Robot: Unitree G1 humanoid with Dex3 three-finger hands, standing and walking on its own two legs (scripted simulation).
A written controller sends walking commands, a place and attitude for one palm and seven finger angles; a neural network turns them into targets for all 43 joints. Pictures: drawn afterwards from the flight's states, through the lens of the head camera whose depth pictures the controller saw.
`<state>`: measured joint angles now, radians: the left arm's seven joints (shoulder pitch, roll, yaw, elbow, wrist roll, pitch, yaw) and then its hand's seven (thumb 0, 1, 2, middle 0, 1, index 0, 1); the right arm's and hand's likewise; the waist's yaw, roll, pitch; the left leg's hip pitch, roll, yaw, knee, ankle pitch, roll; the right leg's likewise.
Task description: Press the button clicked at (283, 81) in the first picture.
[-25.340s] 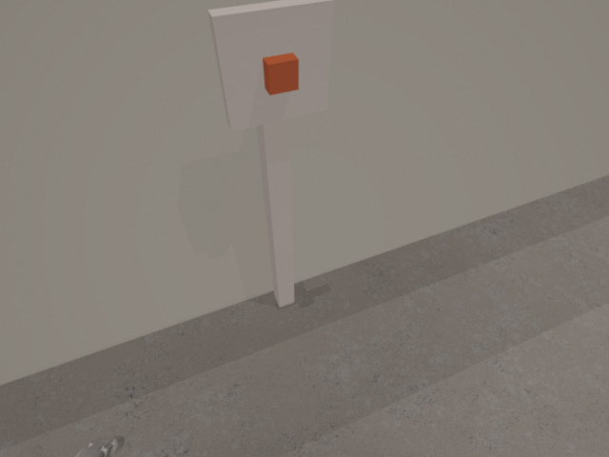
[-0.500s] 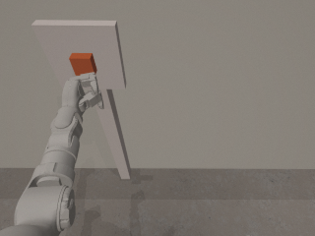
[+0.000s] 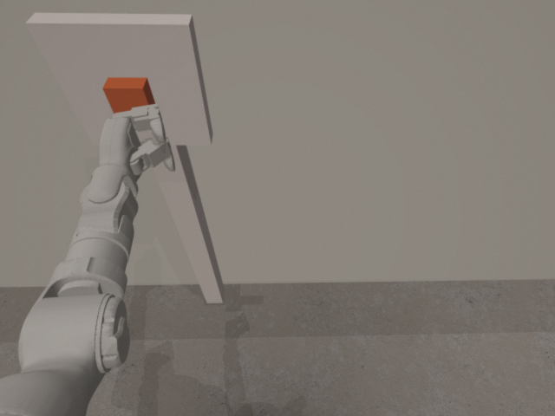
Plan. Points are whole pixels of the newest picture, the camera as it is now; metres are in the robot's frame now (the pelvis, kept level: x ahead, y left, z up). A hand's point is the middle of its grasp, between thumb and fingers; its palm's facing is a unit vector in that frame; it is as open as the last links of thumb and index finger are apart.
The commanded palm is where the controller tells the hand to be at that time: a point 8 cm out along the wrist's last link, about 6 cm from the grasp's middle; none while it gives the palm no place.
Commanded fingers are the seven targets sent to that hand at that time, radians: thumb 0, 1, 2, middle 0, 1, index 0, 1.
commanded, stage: press the button with the knuckle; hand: left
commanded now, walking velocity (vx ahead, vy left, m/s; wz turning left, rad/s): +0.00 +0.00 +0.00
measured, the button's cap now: (132, 98) +0.54 +0.21 +0.16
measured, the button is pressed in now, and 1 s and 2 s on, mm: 0 13 0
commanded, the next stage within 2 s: hold the button down briefly in 0.84 s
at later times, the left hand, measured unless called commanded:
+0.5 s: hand (164, 134) +0.49 +0.16 +0.14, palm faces -0.02 -1.00 +0.02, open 3.2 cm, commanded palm +0.47 +0.23 +0.14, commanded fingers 0.00 0.90 0.90 -1.30 -1.50 -1.30 -1.50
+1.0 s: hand (164, 127) +0.50 +0.16 +0.14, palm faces -0.01 -1.00 +0.00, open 3.4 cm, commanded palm +0.52 +0.22 +0.14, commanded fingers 0.00 0.90 0.90 -1.30 -1.50 -1.30 -1.50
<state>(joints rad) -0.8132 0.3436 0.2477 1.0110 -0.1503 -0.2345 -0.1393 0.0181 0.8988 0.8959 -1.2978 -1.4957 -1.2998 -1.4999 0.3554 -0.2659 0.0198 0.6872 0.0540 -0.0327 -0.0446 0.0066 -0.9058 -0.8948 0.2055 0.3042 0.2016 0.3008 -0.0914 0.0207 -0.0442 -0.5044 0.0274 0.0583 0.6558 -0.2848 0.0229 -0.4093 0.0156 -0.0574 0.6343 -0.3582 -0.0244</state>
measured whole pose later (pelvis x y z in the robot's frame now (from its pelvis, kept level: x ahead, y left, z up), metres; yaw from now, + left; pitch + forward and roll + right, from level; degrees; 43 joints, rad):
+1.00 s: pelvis -0.03 +0.01 -0.01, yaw +0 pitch +13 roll -3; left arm -1.13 0.51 0.32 1.35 -0.07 -0.29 -0.16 0.02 0.82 0.88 -1.30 -1.50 -1.53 -1.50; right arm 0.47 -0.29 0.04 0.71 0.02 -0.05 -0.03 0.00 -0.91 -0.89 0.21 0.30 0.20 0.30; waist -0.20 0.03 -0.05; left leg -0.71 0.04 0.04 0.76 -0.27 0.04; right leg -0.60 0.03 -0.08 0.70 -0.34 -0.01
